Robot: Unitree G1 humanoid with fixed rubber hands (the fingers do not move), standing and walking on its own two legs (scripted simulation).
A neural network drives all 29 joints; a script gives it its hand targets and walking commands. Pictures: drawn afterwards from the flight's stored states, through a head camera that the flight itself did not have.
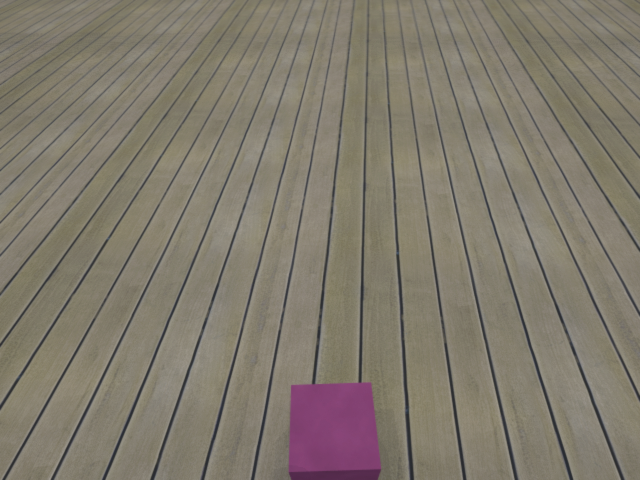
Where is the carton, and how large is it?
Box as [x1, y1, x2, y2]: [289, 382, 380, 479]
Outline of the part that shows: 370,382 291,385 289,441 289,474 291,479 377,479 380,470 380,463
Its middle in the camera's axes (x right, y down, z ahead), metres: +0.04 +0.54 +1.04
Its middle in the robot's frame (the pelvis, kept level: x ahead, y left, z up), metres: +0.37 +0.01 -0.65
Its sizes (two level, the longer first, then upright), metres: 0.210 0.200 0.250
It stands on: the floor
